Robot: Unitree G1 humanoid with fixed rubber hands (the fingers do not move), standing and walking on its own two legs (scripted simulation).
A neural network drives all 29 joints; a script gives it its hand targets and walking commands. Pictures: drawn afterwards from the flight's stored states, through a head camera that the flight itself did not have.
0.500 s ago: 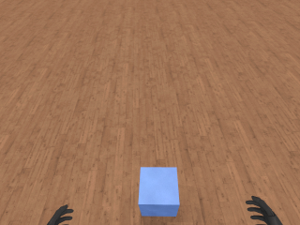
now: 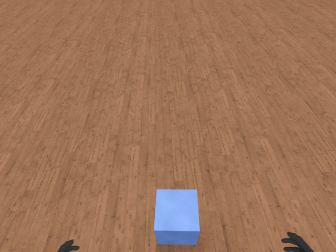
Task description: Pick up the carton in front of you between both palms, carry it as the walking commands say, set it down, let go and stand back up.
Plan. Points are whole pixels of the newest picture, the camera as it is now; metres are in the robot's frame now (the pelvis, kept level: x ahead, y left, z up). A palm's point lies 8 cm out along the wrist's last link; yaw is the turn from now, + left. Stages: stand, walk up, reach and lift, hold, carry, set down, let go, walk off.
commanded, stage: stand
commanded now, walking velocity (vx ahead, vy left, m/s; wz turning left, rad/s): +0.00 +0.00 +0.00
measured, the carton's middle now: (176, 217) +0.42 +0.00 -0.65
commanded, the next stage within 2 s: none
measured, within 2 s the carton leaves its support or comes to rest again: neither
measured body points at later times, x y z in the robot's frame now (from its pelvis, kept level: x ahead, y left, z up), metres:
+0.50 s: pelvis -0.02 +0.00 +0.00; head -0.02 +0.00 +0.45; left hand +0.09 +0.31 -0.11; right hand +0.09 -0.31 -0.11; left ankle -0.03 +0.12 -0.74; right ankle -0.02 -0.11 -0.74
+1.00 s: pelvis -0.02 +0.00 +0.00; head -0.02 +0.00 +0.45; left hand +0.08 +0.32 -0.11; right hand +0.08 -0.31 -0.11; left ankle -0.03 +0.12 -0.74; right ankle -0.02 -0.11 -0.74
